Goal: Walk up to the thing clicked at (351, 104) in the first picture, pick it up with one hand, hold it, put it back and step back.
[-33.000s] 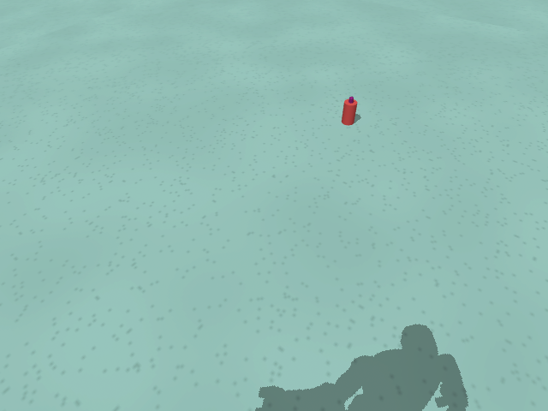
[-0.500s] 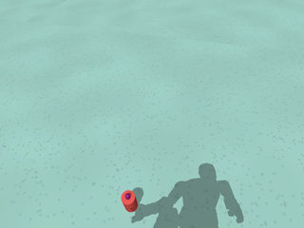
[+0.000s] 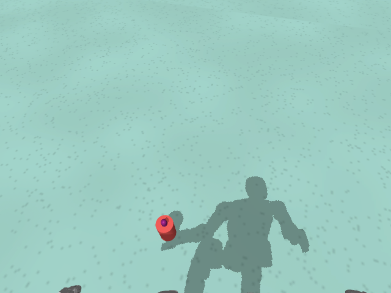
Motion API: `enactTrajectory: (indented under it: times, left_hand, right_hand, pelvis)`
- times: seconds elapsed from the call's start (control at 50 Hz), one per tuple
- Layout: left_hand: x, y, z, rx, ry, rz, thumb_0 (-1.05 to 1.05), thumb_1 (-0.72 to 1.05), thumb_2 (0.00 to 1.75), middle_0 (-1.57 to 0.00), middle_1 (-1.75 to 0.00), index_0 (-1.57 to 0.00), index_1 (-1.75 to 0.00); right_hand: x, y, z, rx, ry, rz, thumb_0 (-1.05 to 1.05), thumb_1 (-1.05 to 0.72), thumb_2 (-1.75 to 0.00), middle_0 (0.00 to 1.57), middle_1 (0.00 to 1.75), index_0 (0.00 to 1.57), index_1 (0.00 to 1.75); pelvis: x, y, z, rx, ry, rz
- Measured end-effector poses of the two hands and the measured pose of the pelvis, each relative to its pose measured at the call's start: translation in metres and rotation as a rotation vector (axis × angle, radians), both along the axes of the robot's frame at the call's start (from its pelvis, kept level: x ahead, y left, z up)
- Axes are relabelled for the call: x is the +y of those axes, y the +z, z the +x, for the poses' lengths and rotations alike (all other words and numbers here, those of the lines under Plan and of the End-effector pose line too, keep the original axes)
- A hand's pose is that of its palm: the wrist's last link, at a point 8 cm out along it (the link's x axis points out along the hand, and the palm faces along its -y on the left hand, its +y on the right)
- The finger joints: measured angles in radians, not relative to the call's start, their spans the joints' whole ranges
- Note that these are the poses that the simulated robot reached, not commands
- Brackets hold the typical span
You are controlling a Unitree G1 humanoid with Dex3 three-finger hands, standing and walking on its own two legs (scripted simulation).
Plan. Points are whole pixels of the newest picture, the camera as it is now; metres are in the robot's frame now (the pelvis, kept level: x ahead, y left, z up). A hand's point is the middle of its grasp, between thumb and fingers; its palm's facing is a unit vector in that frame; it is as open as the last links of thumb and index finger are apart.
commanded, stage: step back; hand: left
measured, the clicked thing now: (165, 227) +0.46 +0.18 -0.68
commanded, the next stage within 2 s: none
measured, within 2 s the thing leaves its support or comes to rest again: neither
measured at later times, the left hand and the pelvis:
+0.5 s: hand out of the picture +0.02 +0.30 -0.17, palm faces -0.10 -0.92 -0.38, open 7.4 cm; pelvis -0.10 +0.04 -0.01, yaw -6 degrees
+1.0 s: hand out of the picture -0.09 +0.30 -0.15, palm faces -0.01 -0.94 -0.35, open 7.4 cm; pelvis -0.23 +0.05 -0.01, yaw -1 degrees
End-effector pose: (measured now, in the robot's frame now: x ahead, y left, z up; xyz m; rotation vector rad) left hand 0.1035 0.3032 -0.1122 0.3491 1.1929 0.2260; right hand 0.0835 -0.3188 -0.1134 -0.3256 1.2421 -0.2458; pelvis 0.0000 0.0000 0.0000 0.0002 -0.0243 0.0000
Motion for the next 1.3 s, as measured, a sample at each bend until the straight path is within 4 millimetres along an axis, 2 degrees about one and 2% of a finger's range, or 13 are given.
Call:
enactTrajectory:
  times: [0.1, 0.18, 0.28, 0.4, 0.54, 0.58, 0.66, 0.78, 0.9, 1.0, 1.1, 1.2, 1.3]
  left_hand:
    - [0.030, -0.018, 0.016, -0.076, -0.011, -0.009, 0.01, 0.91, 0.90, -0.21, -0.30, -0.20, -0.30]
    - [0.038, -0.018, 0.009, -0.069, -0.013, -0.018, 0.01, 0.91, 0.90, -0.21, -0.30, -0.20, -0.30]
    - [0.043, -0.017, -0.020, -0.018, -0.039, -0.025, 0.01, 0.91, 0.90, -0.21, -0.30, -0.20, -0.29]
    - [0.044, -0.018, -0.060, 0.043, -0.060, -0.014, 0.01, 0.91, 0.90, -0.21, -0.30, -0.20, -0.30]
    - [0.032, -0.015, -0.102, 0.023, -0.085, 0.013, 0.01, 0.91, 0.90, -0.21, -0.30, -0.20, -0.30]
    - [0.026, -0.009, -0.118, 0.016, -0.083, 0.013, 0.01, 0.91, 0.90, -0.21, -0.30, -0.20, -0.30]
    - [0.021, 0.004, -0.146, 0.002, -0.068, 0.012, 0.01, 0.91, 0.90, -0.21, -0.30, -0.20, -0.30]
    - [0.025, 0.012, -0.157, -0.074, -0.065, 0.022, 0.01, 0.90, 0.90, -0.21, -0.30, -0.20, -0.30]
    - [0.040, -0.005, -0.170, -0.152, -0.064, -0.014, 0.01, 0.91, 0.90, -0.21, -0.30, -0.20, -0.30]
    - [0.044, -0.006, -0.201, -0.113, -0.044, -0.030, 0.01, 0.91, 0.90, -0.21, -0.30, -0.20, -0.30]
    - [0.045, -0.006, -0.244, -0.071, -0.052, -0.022, 0.01, 0.91, 0.90, -0.21, -0.30, -0.20, -0.30]
    - [0.041, -0.011, -0.290, -0.012, -0.074, 0.000, 0.01, 0.91, 0.90, -0.21, -0.30, -0.20, -0.30]
    - [0.025, -0.012, -0.344, 0.014, -0.076, 0.025, 0.01, 0.91, 0.90, -0.21, -0.30, -0.20, -0.30]
  right_hand:
    - [0.017, 0.000, -0.031, 0.040, 0.022, -0.066, 0.01, -0.91, -0.90, 0.20, 0.30, 0.21, 0.30]
    - [0.036, 0.010, -0.055, 0.072, 0.019, -0.061, 0.01, -0.91, -0.90, 0.20, 0.30, 0.21, 0.30]
    - [0.050, 0.015, -0.066, 0.023, -0.001, -0.060, 0.01, -0.90, -0.90, 0.20, 0.30, 0.21, 0.30]
    - [0.056, 0.009, -0.075, -0.064, -0.007, -0.039, 0.01, -0.90, -0.90, 0.20, 0.30, 0.21, 0.30]
    - [0.040, -0.011, -0.105, -0.115, -0.013, -0.004, 0.01, -0.90, -0.90, 0.21, 0.30, 0.21, 0.30]
    - [0.035, -0.014, -0.117, -0.115, -0.029, 0.006, 0.01, -0.90, -0.90, 0.20, 0.30, 0.21, 0.30]
    - [0.030, -0.009, -0.142, -0.090, -0.037, 0.012, 0.01, -0.91, -0.90, 0.20, 0.30, 0.21, 0.30]
    - [0.028, -0.003, -0.186, -0.038, -0.004, -0.019, 0.01, -0.91, -0.90, 0.20, 0.30, 0.21, 0.30]
    - [0.043, -0.003, -0.224, -0.002, 0.035, -0.058, 0.01, -0.91, -0.90, 0.20, 0.30, 0.21, 0.30]
    - [0.054, 0.013, -0.250, -0.028, 0.045, -0.052, 0.01, -0.91, -0.90, 0.20, 0.30, 0.21, 0.30]
    - [0.052, 0.021, -0.265, -0.091, 0.040, -0.065, 0.01, -0.90, -0.90, 0.20, 0.30, 0.21, 0.30]
    - [0.039, 0.017, -0.285, -0.156, 0.045, -0.065, 0.01, -0.90, -0.90, 0.21, 0.30, 0.21, 0.30]
    - [0.012, -0.003, -0.320, -0.173, 0.030, -0.046, 0.01, -0.90, -0.90, 0.21, 0.30, 0.21, 0.30]
  pelvis:
    - [0.024, -0.016, -0.018, -0.006, 0.010, -0.001]
    - [0.033, -0.007, -0.030, -0.002, 0.011, -0.023]
    - [0.042, -0.002, -0.044, 0.005, -0.022, -0.027]
    - [0.044, -0.006, -0.069, -0.004, -0.065, -0.022]
    - [0.032, -0.018, -0.108, -0.019, -0.106, -0.009]
    - [0.028, -0.018, -0.119, -0.029, -0.092, -0.030]
    - [0.025, -0.008, -0.137, -0.027, -0.091, 0.012]
    - [0.030, -0.005, -0.166, -0.009, -0.052, 0.011]
    - [0.044, -0.017, -0.205, -0.025, -0.012, 0.019]
    - [0.046, -0.007, -0.232, -0.020, -0.018, -0.019]
    - [0.043, -0.004, -0.263, -0.011, -0.053, -0.029]
    - [0.033, -0.011, -0.301, -0.010, -0.091, -0.025]
    - [0.016, -0.022, -0.343, -0.016, -0.095, -0.038]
